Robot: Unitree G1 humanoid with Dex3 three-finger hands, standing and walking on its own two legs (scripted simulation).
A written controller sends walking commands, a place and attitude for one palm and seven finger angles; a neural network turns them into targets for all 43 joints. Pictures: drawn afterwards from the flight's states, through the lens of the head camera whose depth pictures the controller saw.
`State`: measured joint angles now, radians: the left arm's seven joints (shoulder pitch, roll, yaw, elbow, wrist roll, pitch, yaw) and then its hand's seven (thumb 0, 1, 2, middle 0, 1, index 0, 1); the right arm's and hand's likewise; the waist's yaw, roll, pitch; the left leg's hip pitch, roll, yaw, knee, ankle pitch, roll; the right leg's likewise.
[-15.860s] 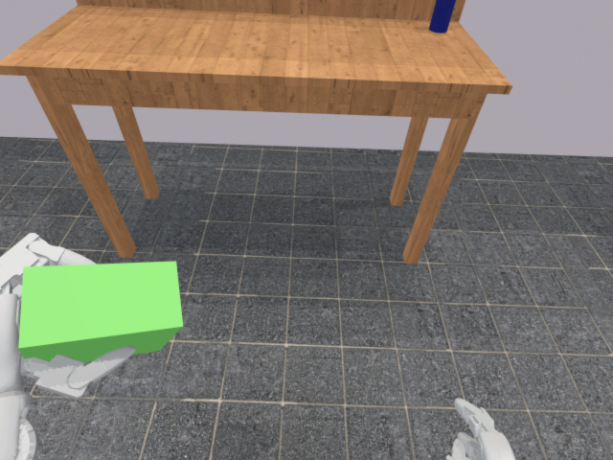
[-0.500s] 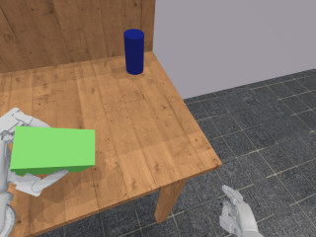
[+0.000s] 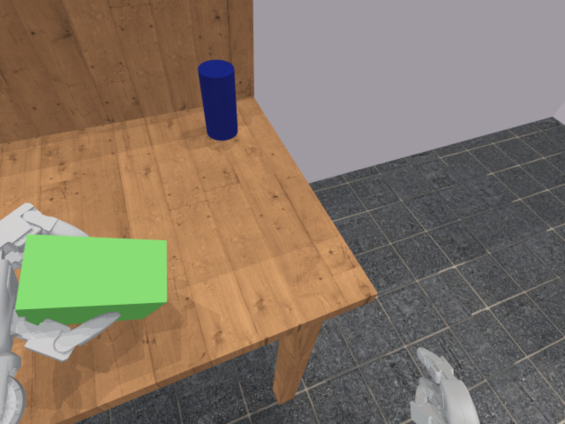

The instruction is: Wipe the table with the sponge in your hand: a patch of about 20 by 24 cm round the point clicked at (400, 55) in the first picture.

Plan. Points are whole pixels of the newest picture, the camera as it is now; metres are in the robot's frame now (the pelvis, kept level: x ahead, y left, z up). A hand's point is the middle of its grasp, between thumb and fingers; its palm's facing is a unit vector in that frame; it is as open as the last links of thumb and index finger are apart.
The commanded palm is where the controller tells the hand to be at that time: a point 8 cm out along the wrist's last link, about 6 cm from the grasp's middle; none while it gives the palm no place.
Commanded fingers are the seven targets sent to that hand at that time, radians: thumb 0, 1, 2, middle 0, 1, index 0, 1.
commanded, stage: turn the palm down, sponge in hand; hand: left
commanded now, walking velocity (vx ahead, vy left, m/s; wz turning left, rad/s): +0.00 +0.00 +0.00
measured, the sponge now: (115, 283) +0.24 +0.21 +0.13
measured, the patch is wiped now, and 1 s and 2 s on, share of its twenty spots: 0.05 0.05 0.05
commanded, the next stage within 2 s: none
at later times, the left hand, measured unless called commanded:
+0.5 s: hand (45, 277) +0.21 +0.23 +0.19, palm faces +0.44 -0.64 -0.63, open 10.4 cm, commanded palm +0.17 +0.27 +0.21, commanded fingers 0.00 0.10 1.30 -1.20 -1.60 -1.20 -1.60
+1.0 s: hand (23, 228) +0.25 +0.27 +0.21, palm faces +0.37 -0.39 -0.85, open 10.4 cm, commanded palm +0.19 +0.27 +0.25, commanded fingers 0.00 0.10 1.30 -1.20 -1.60 -1.20 -1.60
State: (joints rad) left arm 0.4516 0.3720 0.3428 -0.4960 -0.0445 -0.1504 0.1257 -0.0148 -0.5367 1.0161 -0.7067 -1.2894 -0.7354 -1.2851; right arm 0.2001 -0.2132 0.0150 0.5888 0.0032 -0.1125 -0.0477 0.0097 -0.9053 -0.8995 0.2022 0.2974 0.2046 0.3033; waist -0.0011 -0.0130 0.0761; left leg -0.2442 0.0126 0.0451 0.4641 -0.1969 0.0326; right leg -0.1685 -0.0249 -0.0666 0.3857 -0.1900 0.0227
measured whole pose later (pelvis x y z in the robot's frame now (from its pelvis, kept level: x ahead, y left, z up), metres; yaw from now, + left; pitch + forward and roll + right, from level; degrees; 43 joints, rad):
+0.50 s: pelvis +0.00 -0.05 -0.01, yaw +2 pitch -3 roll +0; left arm 0.29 0.56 0.37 -0.44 0.06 0.02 0.04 -0.01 -0.54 1.02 -0.71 -1.29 -0.74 -1.28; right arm 0.15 -0.25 0.01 0.62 0.01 -0.08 -0.07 0.01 -0.91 -0.90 0.20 0.30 0.20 0.30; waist 0.11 0.04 0.02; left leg -0.25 0.04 -0.01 0.52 -0.22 -0.03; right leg -0.20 0.01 -0.10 0.52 -0.28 -0.04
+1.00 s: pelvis +0.03 -0.03 -0.01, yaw +0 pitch -1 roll +0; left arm 0.29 0.69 0.38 -0.51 0.22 0.32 0.02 -0.01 -0.53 1.02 -0.71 -1.28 -0.74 -1.28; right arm 0.17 -0.29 0.00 0.59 0.06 0.04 -0.09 0.01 -0.91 -0.90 0.20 0.30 0.20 0.30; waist 0.10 0.10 0.00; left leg -0.25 0.03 0.03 0.55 -0.28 -0.01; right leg -0.21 -0.01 -0.06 0.55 -0.32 -0.01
